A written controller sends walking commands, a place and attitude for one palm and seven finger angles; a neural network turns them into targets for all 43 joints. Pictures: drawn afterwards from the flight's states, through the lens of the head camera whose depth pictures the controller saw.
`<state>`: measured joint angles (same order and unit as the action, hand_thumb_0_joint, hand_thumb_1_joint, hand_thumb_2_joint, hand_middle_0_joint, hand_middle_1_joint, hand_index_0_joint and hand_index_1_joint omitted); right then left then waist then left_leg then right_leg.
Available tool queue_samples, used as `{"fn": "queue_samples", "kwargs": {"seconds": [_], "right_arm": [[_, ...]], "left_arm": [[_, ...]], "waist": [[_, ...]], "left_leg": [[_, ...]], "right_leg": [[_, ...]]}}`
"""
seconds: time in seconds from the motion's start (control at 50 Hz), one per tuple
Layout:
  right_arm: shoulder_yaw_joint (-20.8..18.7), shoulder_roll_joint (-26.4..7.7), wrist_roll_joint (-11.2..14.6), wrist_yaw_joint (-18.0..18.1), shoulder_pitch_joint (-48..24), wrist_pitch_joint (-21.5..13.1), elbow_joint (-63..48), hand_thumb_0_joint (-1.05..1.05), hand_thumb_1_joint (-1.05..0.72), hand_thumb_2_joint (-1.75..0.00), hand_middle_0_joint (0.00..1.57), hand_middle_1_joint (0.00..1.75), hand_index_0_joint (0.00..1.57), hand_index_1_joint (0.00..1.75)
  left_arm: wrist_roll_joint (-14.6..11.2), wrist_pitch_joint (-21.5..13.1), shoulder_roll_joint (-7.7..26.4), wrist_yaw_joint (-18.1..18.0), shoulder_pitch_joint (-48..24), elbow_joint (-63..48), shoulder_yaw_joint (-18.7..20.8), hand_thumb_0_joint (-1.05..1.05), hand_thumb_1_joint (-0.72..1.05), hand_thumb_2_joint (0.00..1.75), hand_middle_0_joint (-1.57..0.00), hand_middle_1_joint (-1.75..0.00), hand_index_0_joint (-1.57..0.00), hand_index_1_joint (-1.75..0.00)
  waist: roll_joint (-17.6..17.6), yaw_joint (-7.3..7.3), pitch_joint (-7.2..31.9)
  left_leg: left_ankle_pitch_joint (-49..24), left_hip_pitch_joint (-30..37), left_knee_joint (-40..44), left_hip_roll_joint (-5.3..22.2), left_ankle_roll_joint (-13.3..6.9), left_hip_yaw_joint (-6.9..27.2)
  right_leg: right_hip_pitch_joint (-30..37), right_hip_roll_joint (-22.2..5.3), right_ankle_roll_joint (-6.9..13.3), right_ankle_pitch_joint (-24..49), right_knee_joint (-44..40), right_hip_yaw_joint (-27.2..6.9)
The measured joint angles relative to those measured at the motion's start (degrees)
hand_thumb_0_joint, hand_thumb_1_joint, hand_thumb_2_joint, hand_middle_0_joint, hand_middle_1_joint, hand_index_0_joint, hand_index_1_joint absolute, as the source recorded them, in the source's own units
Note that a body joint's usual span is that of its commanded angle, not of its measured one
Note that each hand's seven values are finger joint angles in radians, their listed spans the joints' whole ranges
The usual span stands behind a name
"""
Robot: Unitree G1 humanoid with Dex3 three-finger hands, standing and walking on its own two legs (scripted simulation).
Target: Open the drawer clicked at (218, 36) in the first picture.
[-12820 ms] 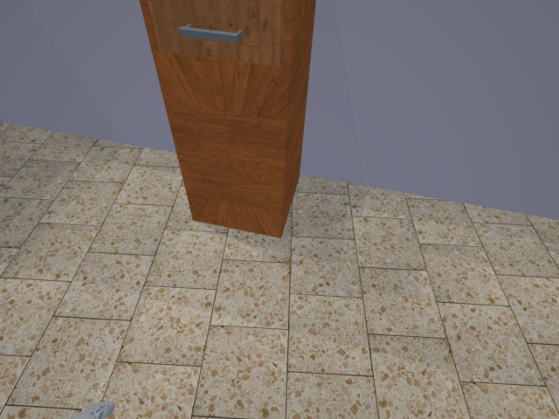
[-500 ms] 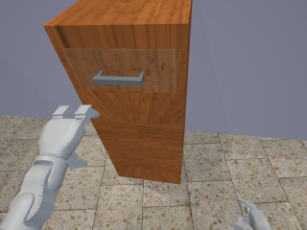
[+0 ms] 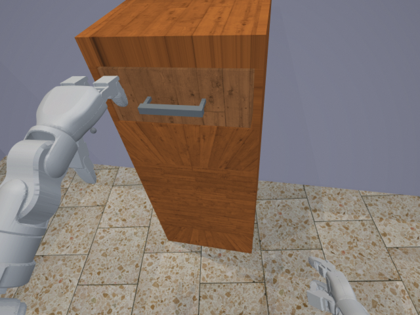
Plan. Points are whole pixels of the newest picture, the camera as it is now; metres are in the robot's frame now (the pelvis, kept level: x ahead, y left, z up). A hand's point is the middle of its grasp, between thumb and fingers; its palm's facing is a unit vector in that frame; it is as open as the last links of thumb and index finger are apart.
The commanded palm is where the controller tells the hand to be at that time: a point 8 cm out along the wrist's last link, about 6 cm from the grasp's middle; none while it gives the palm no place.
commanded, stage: raise the hand with hooked fingers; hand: left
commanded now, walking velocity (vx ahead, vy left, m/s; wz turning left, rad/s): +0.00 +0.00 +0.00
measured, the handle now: (173, 105) +0.55 +0.19 +0.11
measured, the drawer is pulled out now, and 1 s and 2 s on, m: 0.00 0.00 0.00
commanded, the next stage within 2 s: move the hooked fingers above the handle in 0.46 s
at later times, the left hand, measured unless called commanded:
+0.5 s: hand (89, 136) +0.32 +0.25 +0.22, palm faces +0.17 -0.04 -0.98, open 13.8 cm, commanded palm +0.27 +0.23 +0.27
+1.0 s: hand (122, 132) +0.37 +0.22 +0.19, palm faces +0.04 -0.02 -1.00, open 13.8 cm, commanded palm +0.34 +0.22 +0.26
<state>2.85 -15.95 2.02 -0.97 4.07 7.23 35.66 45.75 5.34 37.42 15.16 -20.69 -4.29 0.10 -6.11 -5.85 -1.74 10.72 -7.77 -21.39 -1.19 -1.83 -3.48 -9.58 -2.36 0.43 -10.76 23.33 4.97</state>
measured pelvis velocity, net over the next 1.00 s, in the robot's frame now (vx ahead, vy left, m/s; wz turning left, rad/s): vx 0.00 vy -0.01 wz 0.00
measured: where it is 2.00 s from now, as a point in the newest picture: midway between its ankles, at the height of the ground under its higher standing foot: outside the picture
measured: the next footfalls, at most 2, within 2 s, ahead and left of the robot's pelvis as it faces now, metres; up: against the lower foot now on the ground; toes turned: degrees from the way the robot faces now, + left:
none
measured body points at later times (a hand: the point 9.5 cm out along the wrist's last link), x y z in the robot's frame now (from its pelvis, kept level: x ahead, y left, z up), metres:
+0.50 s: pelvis -0.01 -0.01 +0.00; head -0.01 -0.05 +0.45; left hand +0.30 +0.25 +0.27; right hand +0.20 -0.22 -0.11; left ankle +0.01 +0.10 -0.74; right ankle +0.02 -0.11 -0.74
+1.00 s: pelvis +0.00 -0.01 +0.00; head +0.01 -0.05 +0.45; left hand +0.36 +0.22 +0.24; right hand +0.18 -0.24 -0.12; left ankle +0.01 +0.10 -0.74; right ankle +0.02 -0.11 -0.74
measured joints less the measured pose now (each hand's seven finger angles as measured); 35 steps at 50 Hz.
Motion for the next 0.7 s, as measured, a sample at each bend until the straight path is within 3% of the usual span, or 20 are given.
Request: {"fn": "queue_samples", "kwargs": {"seconds": [0.18,0.32,0.42,0.54,0.62,0.7], "right_arm": [[-0.9,-1.3,0.2,-0.7,2.3,-0.2,-0.5,0.01,-0.91,-0.89,0.2,0.3,0.2,0.3],[-1.6,-1.0,-0.3,-0.4,3.1,-1.6,0.7,0.01,-0.91,-0.89,0.2,0.3,0.2,0.29],[-1.3,-0.8,0.3,-0.4,2.0,-1.4,1.4,0.01,-0.91,-0.89,0.2,0.3,0.2,0.29],[-0.7,-0.7,0.7,-0.4,0.8,-0.8,0.3,0.01,-0.91,-0.89,0.2,0.3,0.2,0.3],[-0.4,-0.4,0.3,0.0,0.2,-1.2,-0.4,0.01,-0.91,-0.89,0.2,0.3,0.2,0.3],[-0.3,0.0,0.1,0.7,0.3,-2.0,0.1,0.01,-0.91,-0.89,0.2,0.3,0.2,0.3]], "left_arm": [[-2.0,-1.9,-0.6,1.7,3.6,-0.9,1.8,0.0,-0.49,0.31,-0.32,-1.2,-0.31,-1.2],[-2.6,-5.6,-0.3,-2.1,5.4,-4.1,1.9,0.0,-0.49,0.31,-0.32,-1.2,-0.32,-1.21],[-2.7,-2.8,-0.1,-4.2,2.4,-0.5,3.1,0.0,-0.49,0.3,-0.32,-1.2,-0.32,-1.21],[-1.2,1.4,-1.2,-1.6,2.2,0.9,1.5,0.0,-0.49,0.31,-0.32,-1.2,-0.31,-1.21],[-1.0,-0.7,-1.7,0.3,4.5,-1.1,-0.7,0.0,-0.49,0.31,-0.32,-1.2,-0.31,-1.21],[-1.5,-4.5,-1.7,-0.6,3.3,-0.1,-2.2,0.0,-0.49,0.3,-0.32,-1.2,-0.32,-1.21]], "waist": [[0.1,1.11,-0.4],[0.5,0.64,-0.8],[0.1,0.21,-0.5],[-0.5,0.27,0.0],[-0.3,0.64,0.0],[0.3,0.74,-0.2]], "left_leg": [[0.0,-1.0,-0.5,0.2,0.0,-0.8],[0.0,-1.1,-0.9,0.4,0.2,-0.6],[-0.4,-1.4,-0.9,0.4,0.4,-0.4],[-0.5,-1.9,-1.1,0.3,0.4,-0.3],[-0.2,-1.7,-1.4,0.4,0.3,-0.3],[-0.2,-1.4,-1.4,0.5,0.5,0.2]], "right_leg": [[-1.4,0.2,0.1,0.2,0.8,-0.8],[-1.4,0.4,0.3,0.2,1.0,-0.6],[-1.7,0.4,0.4,0.4,1.1,-0.5],[-2.3,0.3,0.4,0.4,1.6,-0.4],[-2.0,0.3,0.4,0.1,1.8,-0.4],[-1.4,0.4,0.6,0.0,1.5,0.1]]}}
